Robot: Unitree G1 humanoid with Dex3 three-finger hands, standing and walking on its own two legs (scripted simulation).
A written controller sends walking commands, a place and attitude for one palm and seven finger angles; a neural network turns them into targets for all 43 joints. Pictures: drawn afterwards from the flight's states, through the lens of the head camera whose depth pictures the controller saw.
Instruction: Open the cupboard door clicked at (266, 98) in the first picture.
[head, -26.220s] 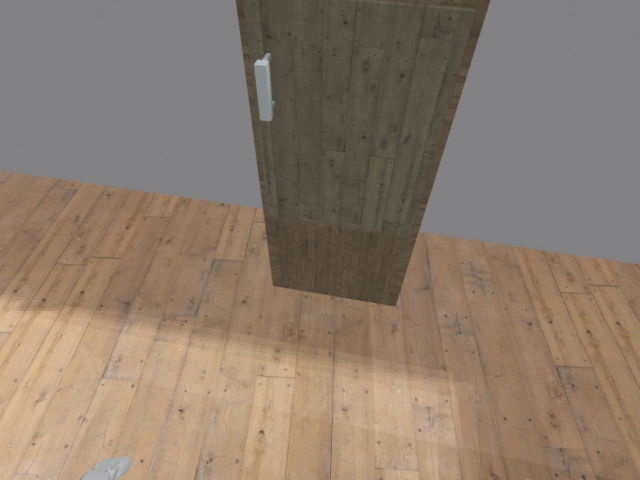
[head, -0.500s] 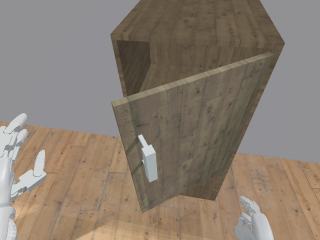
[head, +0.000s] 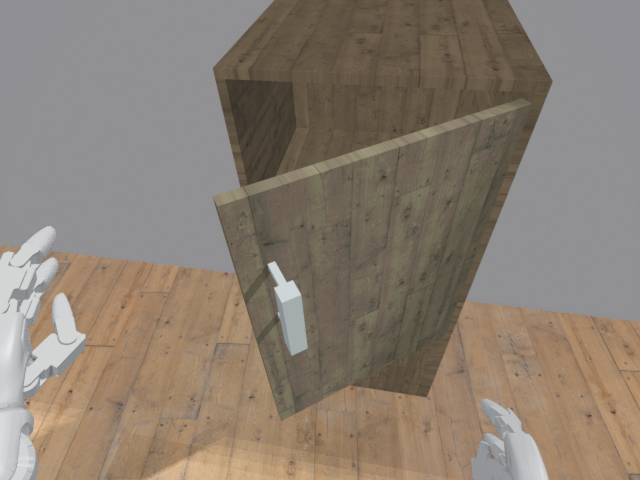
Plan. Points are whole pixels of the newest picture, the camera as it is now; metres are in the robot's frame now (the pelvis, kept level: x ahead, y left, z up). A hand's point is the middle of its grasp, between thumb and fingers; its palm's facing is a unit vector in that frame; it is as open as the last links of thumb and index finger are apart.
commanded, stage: step back with the hand held close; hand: left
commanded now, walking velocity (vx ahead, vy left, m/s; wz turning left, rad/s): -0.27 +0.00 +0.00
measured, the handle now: (285, 307) +0.31 +0.10 +0.06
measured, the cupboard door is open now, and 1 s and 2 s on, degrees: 37 37 37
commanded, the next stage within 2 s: stop stepping back and stand still in 0.96 s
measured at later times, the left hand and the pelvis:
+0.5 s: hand (10, 410) +0.12 +0.29 +0.15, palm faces +0.38 -0.76 -0.53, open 7.4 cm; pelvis -0.08 +0.03 -0.01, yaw -1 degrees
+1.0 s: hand out of the picture +0.02 +0.30 +0.15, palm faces +0.46 -0.74 -0.48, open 7.4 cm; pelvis -0.17 +0.03 -0.02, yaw +2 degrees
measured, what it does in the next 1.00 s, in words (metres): walks backwards: right foot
